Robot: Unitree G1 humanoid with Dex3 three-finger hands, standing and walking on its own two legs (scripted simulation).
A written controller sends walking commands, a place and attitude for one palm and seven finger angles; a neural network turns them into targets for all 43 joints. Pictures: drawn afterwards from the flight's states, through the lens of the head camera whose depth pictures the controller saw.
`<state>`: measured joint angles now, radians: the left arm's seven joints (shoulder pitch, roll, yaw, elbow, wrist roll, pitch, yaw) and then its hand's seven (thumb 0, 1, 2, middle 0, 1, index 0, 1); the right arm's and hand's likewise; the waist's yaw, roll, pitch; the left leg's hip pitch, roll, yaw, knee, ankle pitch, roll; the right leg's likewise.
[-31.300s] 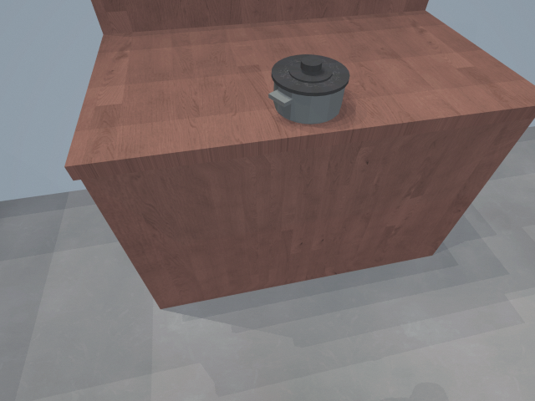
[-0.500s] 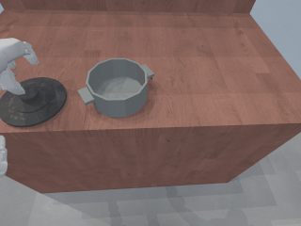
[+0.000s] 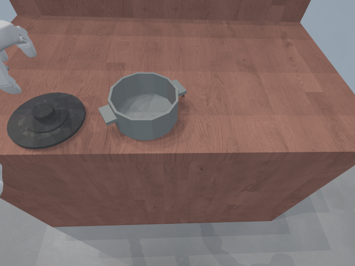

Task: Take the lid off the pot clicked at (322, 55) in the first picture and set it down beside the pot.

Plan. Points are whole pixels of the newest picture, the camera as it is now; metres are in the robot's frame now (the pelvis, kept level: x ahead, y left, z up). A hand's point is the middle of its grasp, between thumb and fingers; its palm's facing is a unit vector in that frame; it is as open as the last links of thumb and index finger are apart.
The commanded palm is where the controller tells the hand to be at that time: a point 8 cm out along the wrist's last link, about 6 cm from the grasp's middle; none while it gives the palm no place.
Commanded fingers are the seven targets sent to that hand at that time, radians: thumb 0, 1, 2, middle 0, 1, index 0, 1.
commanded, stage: raise the empty hand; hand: left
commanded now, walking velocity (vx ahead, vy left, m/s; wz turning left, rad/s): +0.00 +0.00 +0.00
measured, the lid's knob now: (43, 112) +0.47 +0.31 +0.06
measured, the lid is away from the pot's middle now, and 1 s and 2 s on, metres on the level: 0.25 0.25 0.25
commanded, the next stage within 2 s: draw the hand back to the body in 0.30 s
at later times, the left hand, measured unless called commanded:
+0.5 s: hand (2, 53) +0.47 +0.32 +0.22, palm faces -0.25 -0.08 -0.96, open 11.1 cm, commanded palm +0.45 +0.31 +0.28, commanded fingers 0.00 -0.08 0.78 -0.41 -0.75 -0.41 -0.75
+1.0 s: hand (15, 68) +0.41 +0.26 +0.24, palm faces +0.18 -0.69 -0.70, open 11.0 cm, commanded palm +0.36 +0.30 +0.27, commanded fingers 0.00 -0.05 0.78 -0.40 -0.74 -0.40 -0.74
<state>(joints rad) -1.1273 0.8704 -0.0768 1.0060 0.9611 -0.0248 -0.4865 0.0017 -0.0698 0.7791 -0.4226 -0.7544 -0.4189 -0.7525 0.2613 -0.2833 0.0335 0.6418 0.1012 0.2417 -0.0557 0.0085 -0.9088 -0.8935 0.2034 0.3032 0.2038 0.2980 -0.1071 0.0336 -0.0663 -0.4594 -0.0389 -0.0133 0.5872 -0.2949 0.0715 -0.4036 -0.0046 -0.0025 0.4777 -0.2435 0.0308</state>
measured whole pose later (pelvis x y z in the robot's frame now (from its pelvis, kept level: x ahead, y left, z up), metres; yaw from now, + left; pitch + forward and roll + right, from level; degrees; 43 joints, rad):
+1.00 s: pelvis +0.00 -0.02 +0.01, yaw +1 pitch +2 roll -1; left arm -0.75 0.68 0.15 0.54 0.24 -0.01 -0.23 0.00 -0.07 0.78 -0.43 -0.76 -0.43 -0.75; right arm 0.18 -0.27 0.07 0.55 0.09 0.12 -0.06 0.01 -0.91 -0.89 0.20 0.30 0.20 0.30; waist 0.03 0.04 0.01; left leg -0.27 -0.04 -0.02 0.48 -0.26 0.05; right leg -0.23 -0.01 -0.01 0.42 -0.23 0.01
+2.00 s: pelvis +0.00 -0.05 +0.02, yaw -1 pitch -5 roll -1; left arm -0.05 0.39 0.43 -0.17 -0.13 -0.09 0.08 0.01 0.85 0.90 -0.22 -0.32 -0.21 -0.32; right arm 0.13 -0.23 0.04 0.69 0.02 -0.08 -0.07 0.02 -0.91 -0.89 0.20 0.30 0.20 0.30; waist 0.06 0.06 0.03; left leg -0.06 0.01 0.00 0.37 -0.23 0.00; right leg -0.04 0.04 0.01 0.32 -0.20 -0.03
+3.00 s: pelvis -0.01 -0.02 +0.01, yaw -2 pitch -1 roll -2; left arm 0.42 0.41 0.45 -0.62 -0.07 -0.21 0.08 0.01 0.89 0.90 -0.21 -0.31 -0.20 -0.30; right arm 0.15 -0.24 0.01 0.58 0.01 -0.01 -0.04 0.02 -0.91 -0.89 0.21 0.30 0.21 0.30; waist 0.02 0.03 0.02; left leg -0.19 -0.01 0.02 0.45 -0.24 0.05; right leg -0.16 0.02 0.04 0.35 -0.17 0.02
